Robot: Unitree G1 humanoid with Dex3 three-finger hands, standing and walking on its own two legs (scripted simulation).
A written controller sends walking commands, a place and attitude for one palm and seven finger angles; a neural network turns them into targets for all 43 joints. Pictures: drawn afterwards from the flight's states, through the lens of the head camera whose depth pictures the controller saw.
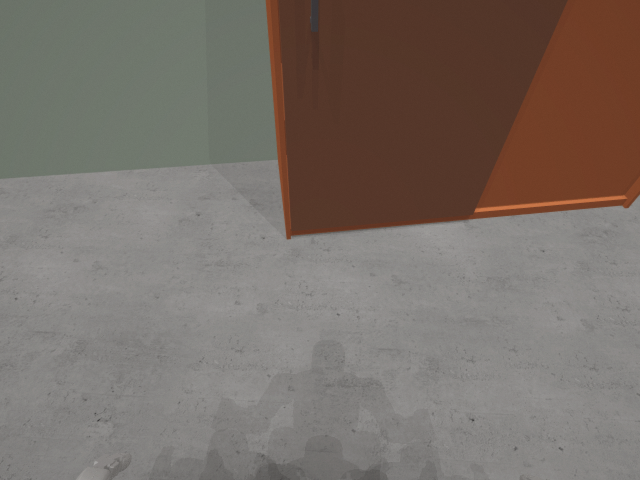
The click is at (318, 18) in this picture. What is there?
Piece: wardrobe's sliding door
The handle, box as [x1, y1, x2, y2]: [310, 0, 317, 31]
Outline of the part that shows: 311,0 311,30 317,31 317,0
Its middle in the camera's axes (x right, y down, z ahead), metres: -0.02 -0.66 +0.89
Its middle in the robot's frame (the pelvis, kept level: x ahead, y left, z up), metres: +1.14 +0.08 +0.25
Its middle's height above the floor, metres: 1.01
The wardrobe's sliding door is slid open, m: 0.00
